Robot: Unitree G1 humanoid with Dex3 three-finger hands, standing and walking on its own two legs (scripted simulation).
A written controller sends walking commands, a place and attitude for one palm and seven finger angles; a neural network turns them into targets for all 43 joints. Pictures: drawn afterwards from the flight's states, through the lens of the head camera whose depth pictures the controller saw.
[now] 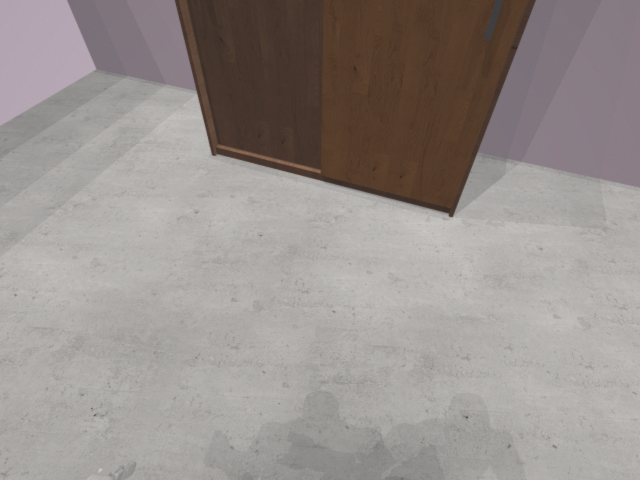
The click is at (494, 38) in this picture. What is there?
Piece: wardrobe's sliding door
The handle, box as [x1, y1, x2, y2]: [484, 0, 503, 40]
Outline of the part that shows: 503,0 495,1 484,39 490,39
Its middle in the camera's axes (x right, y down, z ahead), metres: +0.51 -0.68 +1.11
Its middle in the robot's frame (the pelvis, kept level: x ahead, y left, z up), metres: +1.33 -0.43 +0.11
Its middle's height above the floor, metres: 0.88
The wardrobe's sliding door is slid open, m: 0.00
